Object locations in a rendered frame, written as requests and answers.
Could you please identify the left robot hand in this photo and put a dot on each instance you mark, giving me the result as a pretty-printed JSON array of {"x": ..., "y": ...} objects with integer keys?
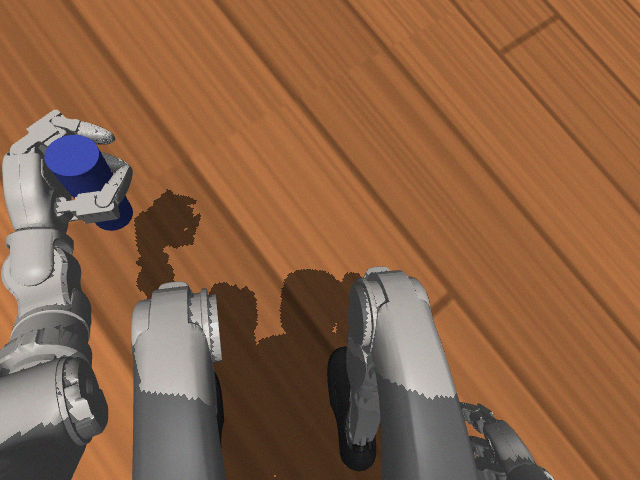
[{"x": 34, "y": 196}]

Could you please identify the left robot arm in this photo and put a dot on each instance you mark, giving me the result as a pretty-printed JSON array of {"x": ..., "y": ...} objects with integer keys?
[{"x": 50, "y": 401}]

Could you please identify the right robot foot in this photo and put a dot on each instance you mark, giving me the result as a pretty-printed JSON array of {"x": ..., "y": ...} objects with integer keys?
[{"x": 355, "y": 457}]

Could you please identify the right robot hand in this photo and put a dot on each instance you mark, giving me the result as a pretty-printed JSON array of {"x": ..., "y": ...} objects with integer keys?
[{"x": 502, "y": 451}]

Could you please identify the right robot arm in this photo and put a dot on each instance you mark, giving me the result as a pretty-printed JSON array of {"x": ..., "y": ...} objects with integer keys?
[{"x": 529, "y": 472}]

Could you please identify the can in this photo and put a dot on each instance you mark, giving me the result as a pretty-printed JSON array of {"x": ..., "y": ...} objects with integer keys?
[{"x": 78, "y": 164}]

